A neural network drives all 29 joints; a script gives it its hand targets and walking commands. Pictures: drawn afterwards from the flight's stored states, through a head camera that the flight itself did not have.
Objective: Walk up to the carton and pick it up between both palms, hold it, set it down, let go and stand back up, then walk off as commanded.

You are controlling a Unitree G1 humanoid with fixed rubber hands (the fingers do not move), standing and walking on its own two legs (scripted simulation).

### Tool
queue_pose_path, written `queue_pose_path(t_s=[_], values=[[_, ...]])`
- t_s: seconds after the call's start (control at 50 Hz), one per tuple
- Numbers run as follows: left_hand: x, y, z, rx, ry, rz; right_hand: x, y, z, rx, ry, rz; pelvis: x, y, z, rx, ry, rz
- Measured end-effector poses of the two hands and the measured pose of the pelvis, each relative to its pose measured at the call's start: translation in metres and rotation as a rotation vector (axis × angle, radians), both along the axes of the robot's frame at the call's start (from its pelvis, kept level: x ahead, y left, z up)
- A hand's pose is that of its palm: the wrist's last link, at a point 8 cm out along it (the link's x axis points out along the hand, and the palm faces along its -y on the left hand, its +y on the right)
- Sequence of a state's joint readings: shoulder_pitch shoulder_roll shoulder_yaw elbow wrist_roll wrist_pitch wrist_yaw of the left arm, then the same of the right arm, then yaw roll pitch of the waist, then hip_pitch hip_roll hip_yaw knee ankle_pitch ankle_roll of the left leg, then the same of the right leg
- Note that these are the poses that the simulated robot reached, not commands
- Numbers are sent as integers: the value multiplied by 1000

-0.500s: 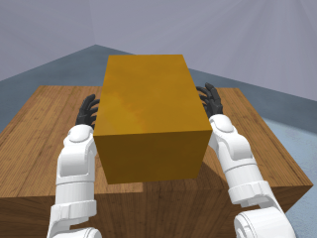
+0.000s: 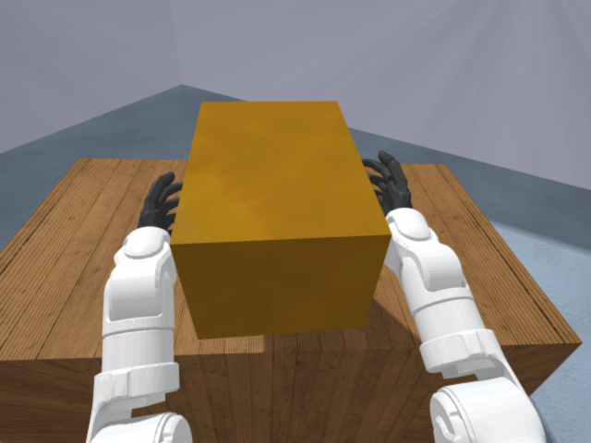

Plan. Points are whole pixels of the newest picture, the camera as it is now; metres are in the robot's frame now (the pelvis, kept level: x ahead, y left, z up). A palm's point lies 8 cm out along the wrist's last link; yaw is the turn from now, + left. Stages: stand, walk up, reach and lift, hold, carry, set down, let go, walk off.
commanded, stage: hold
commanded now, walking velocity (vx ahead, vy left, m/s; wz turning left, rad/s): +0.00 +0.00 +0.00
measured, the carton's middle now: (276, 205) +0.42 +0.01 +0.17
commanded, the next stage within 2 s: none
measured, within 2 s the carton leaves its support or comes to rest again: neither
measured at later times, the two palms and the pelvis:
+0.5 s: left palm (159, 233) +0.36 +0.16 +0.17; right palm (393, 211) +0.36 -0.15 +0.20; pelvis +0.00 +0.00 +0.00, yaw +0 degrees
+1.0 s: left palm (159, 232) +0.36 +0.16 +0.17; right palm (394, 211) +0.36 -0.15 +0.20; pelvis +0.00 +0.00 +0.00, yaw +0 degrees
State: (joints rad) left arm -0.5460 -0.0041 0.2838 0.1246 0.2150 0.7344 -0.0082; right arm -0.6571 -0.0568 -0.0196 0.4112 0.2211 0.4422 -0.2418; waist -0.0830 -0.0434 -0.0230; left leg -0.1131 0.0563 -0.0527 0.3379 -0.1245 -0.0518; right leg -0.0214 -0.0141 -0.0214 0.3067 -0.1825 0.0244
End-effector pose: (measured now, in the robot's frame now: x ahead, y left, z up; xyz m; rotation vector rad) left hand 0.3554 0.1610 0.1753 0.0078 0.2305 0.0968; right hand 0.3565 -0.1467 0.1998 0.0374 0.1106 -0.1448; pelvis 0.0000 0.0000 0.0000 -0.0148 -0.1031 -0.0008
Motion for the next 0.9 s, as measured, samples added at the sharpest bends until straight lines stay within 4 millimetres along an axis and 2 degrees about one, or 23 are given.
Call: queue_pose_path(t_s=[0.22,0.36,0.56,0.9], values=[[5,2,6,8,-12,-4,3,2,6,-1,-13,-3,-1,2,0,0,11,-1],[8,0,-4,9,8,-12,6,0,0,-9,7,-5,-1,2,0,-1,8,0],[6,-2,-8,3,3,-6,5,-2,-6,13,1,-4,4,2,0,-2,16,-7],[1,-2,-4,6,-12,1,1,-1,-2,17,-15,2,6,0,0,-2,4,-2]])
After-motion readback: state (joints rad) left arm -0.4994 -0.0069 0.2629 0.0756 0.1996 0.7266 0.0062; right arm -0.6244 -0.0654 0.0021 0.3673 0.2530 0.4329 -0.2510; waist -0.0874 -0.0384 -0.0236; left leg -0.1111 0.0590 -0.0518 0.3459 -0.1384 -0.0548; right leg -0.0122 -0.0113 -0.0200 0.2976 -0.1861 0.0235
